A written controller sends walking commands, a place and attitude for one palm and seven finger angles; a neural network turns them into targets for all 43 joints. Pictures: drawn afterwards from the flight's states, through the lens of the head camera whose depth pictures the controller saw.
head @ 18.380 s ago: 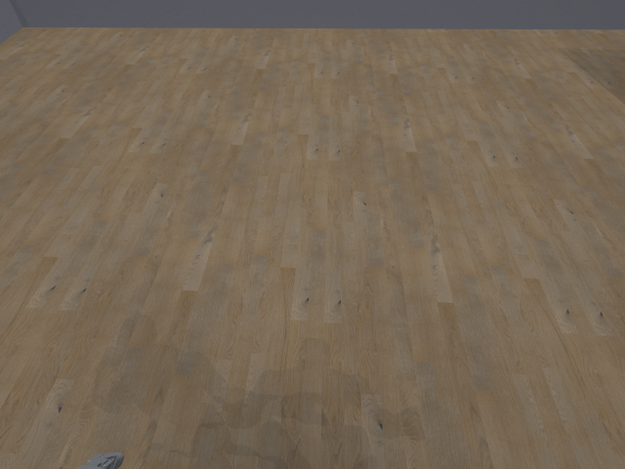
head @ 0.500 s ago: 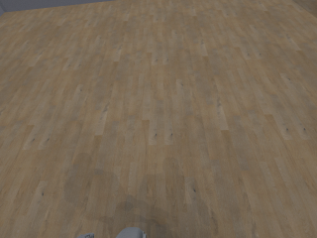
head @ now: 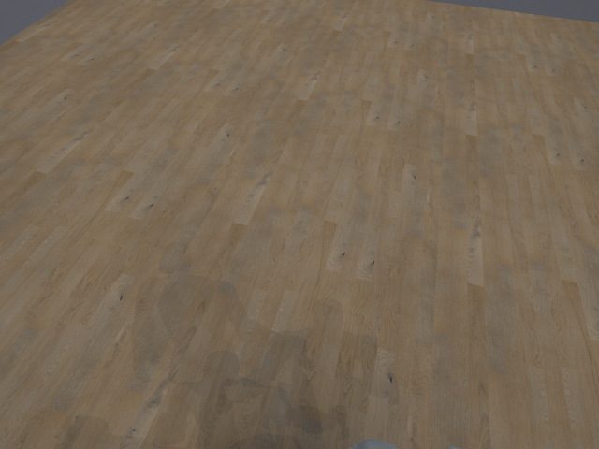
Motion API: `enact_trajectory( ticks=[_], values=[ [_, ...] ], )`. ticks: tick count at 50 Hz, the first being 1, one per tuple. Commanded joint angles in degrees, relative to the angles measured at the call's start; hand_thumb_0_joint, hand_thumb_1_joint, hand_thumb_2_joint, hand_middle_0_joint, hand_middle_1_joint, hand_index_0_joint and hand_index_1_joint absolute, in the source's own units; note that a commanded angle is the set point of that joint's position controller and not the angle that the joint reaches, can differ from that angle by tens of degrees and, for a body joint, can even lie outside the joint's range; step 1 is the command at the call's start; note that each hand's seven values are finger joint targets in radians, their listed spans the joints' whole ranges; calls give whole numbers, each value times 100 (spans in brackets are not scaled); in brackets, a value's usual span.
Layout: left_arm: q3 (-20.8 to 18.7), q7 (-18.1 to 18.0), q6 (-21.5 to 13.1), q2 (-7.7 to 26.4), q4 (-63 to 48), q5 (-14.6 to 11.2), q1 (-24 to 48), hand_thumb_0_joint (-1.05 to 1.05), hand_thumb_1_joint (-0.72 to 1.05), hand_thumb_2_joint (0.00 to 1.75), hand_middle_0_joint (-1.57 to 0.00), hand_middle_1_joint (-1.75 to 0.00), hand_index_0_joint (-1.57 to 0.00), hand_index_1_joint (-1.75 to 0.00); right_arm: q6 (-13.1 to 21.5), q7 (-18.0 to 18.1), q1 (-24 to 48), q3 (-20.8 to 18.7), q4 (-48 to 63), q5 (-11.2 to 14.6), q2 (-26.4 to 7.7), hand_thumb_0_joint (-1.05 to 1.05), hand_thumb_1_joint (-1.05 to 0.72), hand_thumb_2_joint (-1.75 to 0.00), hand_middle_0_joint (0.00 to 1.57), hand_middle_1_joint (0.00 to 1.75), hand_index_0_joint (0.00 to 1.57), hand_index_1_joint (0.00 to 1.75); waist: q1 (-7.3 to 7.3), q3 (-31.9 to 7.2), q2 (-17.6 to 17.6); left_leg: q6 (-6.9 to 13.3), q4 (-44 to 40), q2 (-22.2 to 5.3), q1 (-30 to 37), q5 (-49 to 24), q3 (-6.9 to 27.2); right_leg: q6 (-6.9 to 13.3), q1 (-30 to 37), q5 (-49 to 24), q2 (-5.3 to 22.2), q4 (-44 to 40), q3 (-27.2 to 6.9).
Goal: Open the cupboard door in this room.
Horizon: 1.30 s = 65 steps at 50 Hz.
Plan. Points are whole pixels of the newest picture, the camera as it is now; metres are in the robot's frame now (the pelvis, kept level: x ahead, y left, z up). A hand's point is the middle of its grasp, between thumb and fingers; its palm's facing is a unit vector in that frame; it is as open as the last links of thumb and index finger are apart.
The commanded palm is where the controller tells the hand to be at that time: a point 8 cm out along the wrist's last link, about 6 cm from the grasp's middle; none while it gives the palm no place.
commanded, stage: turn or walk to find it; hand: left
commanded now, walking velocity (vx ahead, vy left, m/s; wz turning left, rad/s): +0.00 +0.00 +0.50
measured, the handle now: out of the picture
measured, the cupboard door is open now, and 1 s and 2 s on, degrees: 0 0 0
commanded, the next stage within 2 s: none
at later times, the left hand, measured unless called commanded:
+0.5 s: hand out of the picture +0.00 +0.16 -0.16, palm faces +0.27 -0.93 -0.26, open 7.4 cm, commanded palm none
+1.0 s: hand out of the picture -0.07 +0.23 -0.16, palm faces +0.50 -0.83 -0.25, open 7.4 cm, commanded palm none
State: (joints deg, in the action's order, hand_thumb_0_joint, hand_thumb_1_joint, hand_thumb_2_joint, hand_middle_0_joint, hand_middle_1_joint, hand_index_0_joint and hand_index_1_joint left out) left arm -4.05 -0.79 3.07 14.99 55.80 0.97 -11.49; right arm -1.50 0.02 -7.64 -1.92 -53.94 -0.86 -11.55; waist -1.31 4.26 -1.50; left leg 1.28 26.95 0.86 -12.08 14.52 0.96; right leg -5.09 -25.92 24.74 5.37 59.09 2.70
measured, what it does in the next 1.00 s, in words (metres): steps on the spot, turning left: right foot, then left foot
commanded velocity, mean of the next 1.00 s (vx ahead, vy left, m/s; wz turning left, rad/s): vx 0.00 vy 0.00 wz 0.50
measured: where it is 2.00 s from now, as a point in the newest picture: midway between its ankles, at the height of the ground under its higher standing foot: outside the picture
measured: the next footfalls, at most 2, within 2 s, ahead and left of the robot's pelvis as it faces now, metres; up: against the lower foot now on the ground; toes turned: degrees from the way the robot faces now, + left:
right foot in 0.18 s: +0.06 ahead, -0.14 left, +0.00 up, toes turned +1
left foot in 0.64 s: -0.05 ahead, +0.10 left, +0.00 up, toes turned +25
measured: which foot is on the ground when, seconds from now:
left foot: down 0.00-0.18, up 0.20-0.62, down 0.64-1.00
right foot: up 0.00-0.16, down 0.18-0.64, up 0.66-1.00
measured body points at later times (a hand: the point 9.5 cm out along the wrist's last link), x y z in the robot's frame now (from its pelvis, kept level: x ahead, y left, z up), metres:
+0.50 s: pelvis -0.02 -0.04 +0.00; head +0.02 -0.06 +0.45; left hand -0.01 +0.21 -0.14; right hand +0.09 -0.29 -0.16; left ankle -0.09 +0.10 -0.67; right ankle +0.02 -0.14 -0.74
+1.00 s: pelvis -0.05 +0.00 +0.00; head -0.03 +0.03 +0.45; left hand -0.10 +0.28 -0.14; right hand +0.13 -0.19 -0.13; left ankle -0.08 +0.08 -0.74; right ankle +0.02 -0.15 -0.67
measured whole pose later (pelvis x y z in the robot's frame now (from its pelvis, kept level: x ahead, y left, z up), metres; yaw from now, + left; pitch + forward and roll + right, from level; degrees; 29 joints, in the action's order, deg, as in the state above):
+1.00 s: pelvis -0.05 +0.00 +0.00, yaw +29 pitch +0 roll -1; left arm -4.1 -1.0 3.1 14.8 54.1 1.0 -8.4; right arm -1.5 -0.1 -10.9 -2.4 -54.0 -0.9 -10.9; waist 0.5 3.8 -1.4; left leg 3.2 25.0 3.0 -12.4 12.3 2.4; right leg -6.0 -26.0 22.9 4.9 57.7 1.0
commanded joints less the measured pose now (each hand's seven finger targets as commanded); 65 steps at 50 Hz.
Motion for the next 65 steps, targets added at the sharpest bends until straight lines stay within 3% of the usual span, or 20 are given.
enact_trajectory(
  ticks=[1, 7, 8, 9, 10, 15, 27, 30, 31, 32, 33, 39, 51, 57, 58, 59, 60, 61, 63, 65],
  values=[
    [-10, -1, -133, 324, -641, -40, 271, 0, 90, 90, -20, -30, -20, -30, 66, 58, -348, -401, 261, -46, -1227, 0, -90, -90, 20, 30, 20, 30, 289, -510, 976, 875, -637, -1440, 649, -2568, 1409, -10, -255, 109, -68, -627, -93],
    [-31, -29, -270, 365, -586, -68, -357, 0, 90, 90, -20, -30, -20, -30, 3, 34, -95, -459, 407, -25, -1160, 0, -90, -90, 20, 30, 20, 30, -29, -714, 995, 520, 74, -991, -324, -2243, 1627, 98, 1582, -1066, -328, -3189, 113],
    [-73, -54, -338, 614, -552, -27, -627, 0, 90, 90, -20, -30, -20, -30, 18, 9, -118, -443, 441, 20, -972, 0, -90, -90, 20, 30, 20, 30, -147, -838, 397, 210, 599, -644, -864, -1281, 1342, 185, 2315, -1556, 128, -3857, -266],
    [-180, -108, -392, 1126, -561, 66, -706, 0, 90, 90, -20, -30, -20, -30, 34, -30, -271, -372, 572, 50, -552, 0, -90, -90, 20, 30, 20, 30, -140, -889, -1269, -232, 1827, 206, -1987, 790, 404, 734, 2966, -2235, 1639, -4129, -1775],
    [-189, -107, -373, 1222, -647, 22, -631, 0, 90, 90, -20, -30, -20, -30, -28, -1, -170, -422, 616, 2, -727, 0, -90, -90, 20, 30, 20, 30, -192, -751, -1350, -283, 2990, 205, -1987, 2023, 390, 1321, 2172, -2439, 2349, -4282, -2139],
    [-43, -107, -381, 557, -911, 14, 321, 0, 90, 90, -20, -30, -20, -30, -183, -134, -511, -418, 225, -55, -668, 0, -90, -90, 20, 30, 20, 30, 241, -156, -799, -414, 4491, -190, -1914, 701, 255, 1082, 1280, -1777, 1310, -4219, -498],
    [-191, -83, -306, 965, -487, 82, -487, 0, 90, 90, -20, -30, -20, -30, -60, -108, 75, -233, 328, 46, -492, 0, -90, -90, 20, 30, 20, 30, -196, -646, -1079, -456, 1680, -271, -1168, 1326, -529, 1297, 2358, -3460, 1657, -3553, 112],
    [-208, -61, -255, 970, -440, 32, -333, 0, 90, 90, -20, -30, -20, -30, 5, -91, -324, -246, 241, 28, -581, 0, -90, -90, 20, 30, 20, 30, 95, -749, -848, -344, 284, -226, -210, 329, -683, 918, 1870, -3107, 1539, -2956, 473],
    [-189, -49, -219, 857, -462, -16, -276, 0, 90, 90, -20, -30, -20, -30, 58, -108, -572, -296, 189, 28, -790, 0, -90, -90, 20, 30, 20, 30, 269, -887, -220, -247, -492, -457, 643, -439, -368, 635, 1222, -2466, 1351, -2259, 676],
    [-143, -13, -179, 474, -661, -57, -317, 0, 90, 90, -20, -30, -20, -30, 114, -84, -782, -437, 211, -26, -1424, 0, -90, -90, 20, 30, 20, 30, 388, -911, 1535, 299, -839, -1831, 1432, -1875, 1502, 162, -294, -154, 555, -1070, 961],
    [-11, -31, -111, 349, -830, 6, 115, 0, 90, 90, -20, -30, -20, -30, 58, -40, -1020, -513, 113, -12, -1763, 0, -90, -90, 20, 30, 20, 30, 581, -726, 2004, 757, -967, -2474, 1141, -2772, 2072, 56, -754, 1299, 254, -187, 547],
    [-93, 41, -107, 442, -436, -7, 61, 0, 90, 90, -20, -30, -20, -30, 140, 91, -293, -317, 261, -5, -1132, 0, -90, -90, 20, 30, 20, 30, 170, -518, 928, 640, -802, -1390, 715, -2806, 922, -7, -643, -298, 152, 644, -111],
    [-20, -32, -141, 330, -817, -43, 688, 0, 90, 90, -20, -30, -20, -30, 74, 68, -719, -447, 237, -54, -1134, 0, -90, -90, 20, 30, 20, 30, 403, -539, 936, 926, -667, -1383, 741, -2509, 1948, -23, -336, 77, -142, -738, -270],
    [-29, -68, -251, 363, -697, -87, -72, 0, 90, 90, -20, -30, -20, -30, 12, 43, -379, -475, 334, -26, -1077, 0, -90, -90, 20, 30, 20, 30, 12, -763, 867, 551, -72, -899, -441, -2090, 2011, 136, 1655, -1062, -377, -3210, -73],
    [-70, -92, -303, 576, -661, -56, -296, 0, 90, 90, -20, -30, -20, -30, 21, 21, -416, -455, 360, 17, -905, 0, -90, -90, 20, 30, 20, 30, -78, -848, 333, 265, 335, -582, -1045, -1189, 1783, 232, 2415, -1386, 45, -3899, -413],
    [-165, -139, -347, 1032, -681, 33, -405, 0, 90, 90, -20, -30, -20, -30, 37, -18, -507, -406, 475, 60, -572, 0, -90, -90, 20, 30, 20, 30, -102, -874, -1036, -143, 1429, 173, -2084, 595, 828, 748, 2978, -1370, 1460, -4268, -1861],
    [-151, -126, -315, 1173, -775, 24, -336, 0, 90, 90, -20, -30, -20, -30, 11, -9, -410, -441, 561, -3, -652, 0, -90, -90, 20, 30, 20, 30, -111, -648, -1137, -265, 2618, 370, -2136, 1885, 410, 1329, 2241, -1791, 2288, -4365, -2257],
    [-201, -164, -330, 1014, -825, -18, -167, 0, 90, 90, -20, -30, -20, -30, -110, -2, -366, -483, 510, -41, -766, 0, -90, -90, 20, 30, 20, 30, -61, -535, -1243, -254, 3474, 159, -2012, 1846, 624, 1454, 1586, -1366, 2211, -4530, -2296],
    [-93, -130, -323, 673, -948, -21, 406, 0, 90, 90, -20, -30, -20, -30, -179, -79, -532, -495, 266, -64, -710, 0, -90, -90, 20, 30, 20, 30, 257, -9, -566, -300, 4312, -65, -2015, 1095, 518, 1223, 1052, -1015, 1553, -4456, -1333],
    [-36, -106, -370, 490, -975, -15, 501, 0, 90, 90, -20, -30, -20, -30, -206, -122, -787, -461, 141, -66, -639, 0, -90, -90, 20, 30, 20, 30, 338, -60, -740, -416, 4523, -133, -1961, 599, 321, 1048, 1121, -1389, 1215, -4357, -645]
  ],
)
